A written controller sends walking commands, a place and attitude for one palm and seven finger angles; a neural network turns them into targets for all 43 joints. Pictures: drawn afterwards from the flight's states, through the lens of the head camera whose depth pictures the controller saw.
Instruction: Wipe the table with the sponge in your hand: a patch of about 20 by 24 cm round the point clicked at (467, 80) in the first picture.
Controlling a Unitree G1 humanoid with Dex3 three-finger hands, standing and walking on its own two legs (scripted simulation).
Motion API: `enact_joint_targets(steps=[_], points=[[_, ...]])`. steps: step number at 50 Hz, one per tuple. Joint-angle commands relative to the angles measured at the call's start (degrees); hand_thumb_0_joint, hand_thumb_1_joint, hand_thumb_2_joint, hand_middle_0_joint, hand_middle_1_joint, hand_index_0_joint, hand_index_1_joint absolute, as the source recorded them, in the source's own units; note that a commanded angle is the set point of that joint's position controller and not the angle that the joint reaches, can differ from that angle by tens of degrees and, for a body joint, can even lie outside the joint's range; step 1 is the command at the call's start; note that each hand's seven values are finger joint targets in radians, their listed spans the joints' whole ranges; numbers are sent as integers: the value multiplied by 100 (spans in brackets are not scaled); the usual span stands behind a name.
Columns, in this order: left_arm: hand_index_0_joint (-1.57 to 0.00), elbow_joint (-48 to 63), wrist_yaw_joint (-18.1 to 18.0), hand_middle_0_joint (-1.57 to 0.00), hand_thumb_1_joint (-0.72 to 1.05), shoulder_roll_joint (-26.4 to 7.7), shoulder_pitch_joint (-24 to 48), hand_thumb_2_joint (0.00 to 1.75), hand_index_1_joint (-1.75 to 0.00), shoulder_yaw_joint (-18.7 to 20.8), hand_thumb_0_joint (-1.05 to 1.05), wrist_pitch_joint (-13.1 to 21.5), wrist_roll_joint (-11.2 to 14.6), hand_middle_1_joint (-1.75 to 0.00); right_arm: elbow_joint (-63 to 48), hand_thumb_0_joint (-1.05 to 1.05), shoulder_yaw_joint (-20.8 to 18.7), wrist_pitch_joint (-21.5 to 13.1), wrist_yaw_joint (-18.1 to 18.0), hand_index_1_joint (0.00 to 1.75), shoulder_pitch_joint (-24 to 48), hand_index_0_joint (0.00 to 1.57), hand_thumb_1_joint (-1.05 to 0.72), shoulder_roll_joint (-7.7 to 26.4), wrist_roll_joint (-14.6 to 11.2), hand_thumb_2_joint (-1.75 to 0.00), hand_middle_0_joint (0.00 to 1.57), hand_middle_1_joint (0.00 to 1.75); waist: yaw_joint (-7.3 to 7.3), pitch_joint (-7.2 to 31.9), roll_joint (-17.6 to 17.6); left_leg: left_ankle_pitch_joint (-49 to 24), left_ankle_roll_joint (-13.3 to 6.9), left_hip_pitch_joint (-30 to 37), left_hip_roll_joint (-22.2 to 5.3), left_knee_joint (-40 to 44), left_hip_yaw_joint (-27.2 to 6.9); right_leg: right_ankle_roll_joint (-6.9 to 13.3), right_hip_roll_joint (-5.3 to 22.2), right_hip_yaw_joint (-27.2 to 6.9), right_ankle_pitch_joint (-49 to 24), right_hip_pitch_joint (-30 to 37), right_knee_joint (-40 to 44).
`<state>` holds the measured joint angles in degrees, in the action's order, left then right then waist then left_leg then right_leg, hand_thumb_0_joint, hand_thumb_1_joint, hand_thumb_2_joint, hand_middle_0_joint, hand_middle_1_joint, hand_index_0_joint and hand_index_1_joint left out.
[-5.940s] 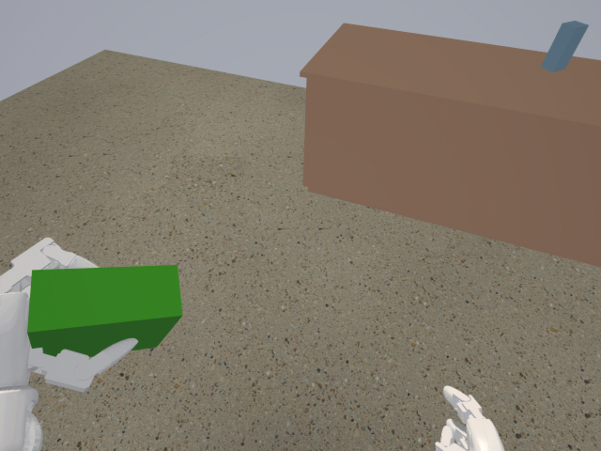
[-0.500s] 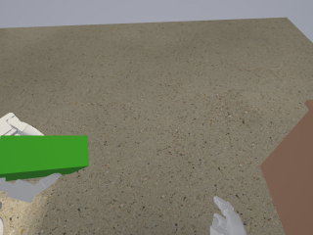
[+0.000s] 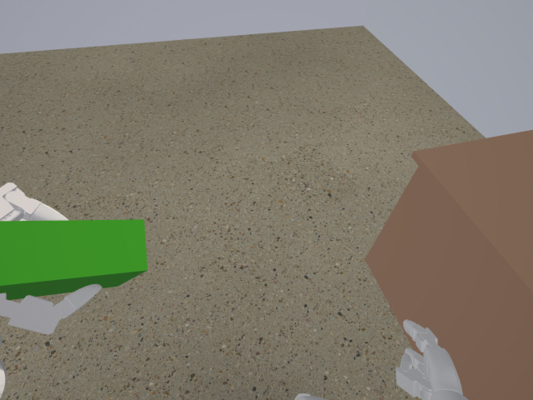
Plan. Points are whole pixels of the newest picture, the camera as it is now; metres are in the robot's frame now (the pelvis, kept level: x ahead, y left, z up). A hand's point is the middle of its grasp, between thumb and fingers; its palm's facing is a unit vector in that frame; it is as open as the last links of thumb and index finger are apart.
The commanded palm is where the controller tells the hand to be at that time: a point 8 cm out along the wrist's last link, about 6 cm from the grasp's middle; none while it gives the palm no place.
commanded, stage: turn to face it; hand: left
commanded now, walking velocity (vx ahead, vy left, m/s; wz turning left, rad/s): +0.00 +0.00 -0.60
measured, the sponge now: (90, 259) +0.23 +0.22 +0.16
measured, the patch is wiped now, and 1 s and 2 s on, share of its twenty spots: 0.00 0.00 0.00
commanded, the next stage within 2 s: none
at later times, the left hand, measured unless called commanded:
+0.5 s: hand (189, 257) +0.23 +0.11 +0.18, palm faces +0.05 -0.84 -0.54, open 9.7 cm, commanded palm +0.19 +0.17 +0.19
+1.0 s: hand (324, 332) +0.17 -0.03 +0.17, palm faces -0.23 -0.81 -0.54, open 9.7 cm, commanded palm +0.15 +0.06 +0.19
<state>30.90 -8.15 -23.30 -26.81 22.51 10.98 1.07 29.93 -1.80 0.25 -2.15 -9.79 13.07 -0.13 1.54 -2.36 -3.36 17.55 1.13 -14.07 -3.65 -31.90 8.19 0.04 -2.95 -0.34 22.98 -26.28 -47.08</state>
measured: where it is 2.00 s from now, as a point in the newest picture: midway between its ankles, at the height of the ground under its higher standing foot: outside the picture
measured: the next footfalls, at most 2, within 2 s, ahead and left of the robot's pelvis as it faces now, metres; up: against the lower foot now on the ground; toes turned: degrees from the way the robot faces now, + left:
right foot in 0.22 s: +0.03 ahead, -0.15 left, +0.00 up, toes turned -16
left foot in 0.56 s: +0.03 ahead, +0.08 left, +0.00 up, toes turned -16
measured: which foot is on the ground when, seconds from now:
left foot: down 0.00-0.22, up 0.24-0.54, down 0.56-0.86, up 0.88-1.00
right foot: up 0.00-0.20, down 0.22-0.58, up 0.60-0.84, down 0.86-1.00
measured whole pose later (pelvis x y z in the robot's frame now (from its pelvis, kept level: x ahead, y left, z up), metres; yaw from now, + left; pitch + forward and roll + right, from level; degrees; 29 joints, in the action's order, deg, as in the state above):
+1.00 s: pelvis -0.15 -0.07 +0.00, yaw -37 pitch -1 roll +1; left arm 32.5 -7.2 -22.8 -28.3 21.3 10.7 2.4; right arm 32.4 0.7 1.0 0.3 -8.2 11.7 -0.6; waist -0.5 -9.7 3.0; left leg 27.2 6.0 -27.9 -6.3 -65.1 1.9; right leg 4.0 -1.4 2.6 15.7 -20.4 -36.8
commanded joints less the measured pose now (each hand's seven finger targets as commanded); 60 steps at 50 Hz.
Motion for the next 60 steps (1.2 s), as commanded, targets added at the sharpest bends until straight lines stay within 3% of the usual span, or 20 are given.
enact_joint_targets(steps=[1,9,10,11,12,15,18,23,26,27,29,30,33,41,43,44,45,48,50,60], points=[[-120,1450,9,-120,10,-574,587,130,-160,143,0,354,11,-160,-810,0,-134,-391,104,30,198,20,-90,631,-53,-90,20,30,-31,419,1784,-3634,-644,703,-1950,863,-559,-272,506,263,150,-345,-684],[-120,1338,-24,-120,10,-837,557,130,-160,462,0,262,46,-160,-794,0,-110,-628,236,30,9,20,-90,619,-92,-90,20,30,-49,707,1704,-2840,-51,359,-1638,-517,229,-235,310,927,-1173,1629,1801],[-120,1294,-49,-120,10,-1013,528,130,-160,620,0,293,22,-160,-786,0,-102,-611,251,30,-46,20,-90,533,-125,-90,20,30,-57,935,874,-2144,117,-40,-1312,-1474,397,0,784,384,-2527,2177,2093],[-120,1214,-106,-120,10,-1290,331,130,-160,903,0,350,39,-160,-869,0,-33,-587,221,30,92,20,-90,325,-115,-90,20,30,3,1068,-597,395,349,-1301,-607,-2680,383,567,1723,-1133,-5442,2966,2038],[-120,947,-121,-120,10,-1264,-83,130,-160,1076,0,264,210,-160,-890,0,-97,-543,189,30,181,20,-90,408,-141,-90,20,30,53,1319,-1448,1944,447,-1862,-219,-3543,-348,920,2210,-2232,-6236,2802,2119],[-120,1642,-175,-120,10,-1232,-539,130,-160,1291,0,311,276,-160,-734,0,86,-216,231,30,498,20,-90,183,-67,-90,20,30,-43,1535,-260,1331,464,-2048,-330,-3858,-905,1041,2045,-1695,-4881,2890,1955],[-120,1580,-188,-120,10,-1098,-601,130,-160,1249,0,297,288,-160,-631,0,45,-51,162,30,631,20,-90,218,-35,-90,20,30,-109,1434,-318,1030,465,-1416,-245,-2837,-711,925,1760,-1304,-4050,2198,2207],[-120,1464,-196,-120,10,-942,-588,130,-160,1019,0,199,256,-160,-703,0,-55,6,112,30,525,20,-90,432,-61,-90,20,30,28,1290,-396,904,330,-649,1,-1171,-584,978,1627,-1838,-2229,1459,2534],[-120,1433,-168,-120,10,-882,-320,130,-160,838,0,187,201,-160,-725,0,-58,12,89,30,292,20,-90,510,-67,-90,20,30,-72,1140,-240,310,185,495,-16,351,-468,588,1322,-1854,-1072,577,2490],[-120,1460,-143,-120,10,-858,-141,130,-160,767,0,224,190,-160,-745,0,-85,-7,47,30,222,20,-90,574,-47,-90,20,30,-111,1008,87,323,19,854,-327,880,-633,375,1038,-1701,-670,144,2129],[-120,1555,-94,-120,10,-920,176,130,-160,792,0,339,84,-160,-882,0,-146,-70,-28,30,380,20,-90,702,-48,-90,20,30,23,677,2116,-542,-775,800,-2149,1680,-2030,-135,68,-397,680,-762,-400],[-120,1397,-97,-120,10,-951,306,130,-160,758,0,358,-11,-160,-843,0,-100,-120,-30,30,443,20,-90,544,4,-90,20,30,-7,562,2217,-431,-1002,-40,-2509,1826,-2204,-229,227,-121,686,-504,-1812],[-120,1585,-13,-120,10,-606,999,130,-160,196,0,332,-52,-160,-808,0,-146,-249,94,30,363,20,-90,580,-108,-90,20,30,-11,105,1799,-1065,-726,-150,-1960,1350,-667,-354,545,156,266,-602,-1872],[-120,1208,-42,-120,10,-738,797,130,-160,325,0,279,55,-160,-787,0,-152,-620,210,30,-78,20,-90,680,-85,-90,20,30,-60,581,1831,-1699,-134,111,-1658,28,94,-352,211,974,-530,1355,1537],[-120,1051,-92,-120,10,-1053,606,130,-160,596,0,306,4,-160,-805,0,-116,-597,242,30,-169,20,-90,432,-119,-90,20,30,-75,915,15,-32,265,-756,-873,-1747,321,253,1255,-480,-2925,2317,2322],[-120,1018,-157,-120,10,-1329,375,130,-160,961,0,313,125,-160,-981,0,-9,-569,199,30,215,20,-90,323,-115,-90,20,30,115,995,-1289,1989,434,-1985,-165,-2990,-35,830,2092,-2163,-4887,2573,2396],[-120,1159,-149,-120,10,-1350,226,130,-160,997,0,234,254,-160,-945,0,-93,-500,179,30,443,20,-90,402,-153,-90,20,30,107,1129,-1392,1697,397,-1952,-272,-3708,-829,923,2307,-2517,-4528,2236,2518],[-120,1406,-152,-120,10,-1150,-415,130,-160,1176,0,323,307,-160,-783,0,137,-151,193,30,542,20,-90,153,-75,-90,20,30,-2,1475,-136,1034,496,-2128,-300,-3676,-943,968,1836,-1576,-4450,2835,2031],[-120,1273,-166,-120,10,-1064,-537,130,-160,1159,0,330,300,-160,-720,0,50,-25,137,30,575,20,-90,218,-49,-90,20,30,-83,1359,-261,789,498,-1764,-213,-3174,-784,926,1687,-1438,-4170,2495,2255],[-120,1215,-175,-120,10,-860,-66,130,-160,585,0,191,225,-160,-850,0,-39,116,92,30,398,20,-90,543,-98,-90,20,30,47,1053,-201,748,176,-197,135,-240,-694,841,1417,-2378,-1303,1295,2917]])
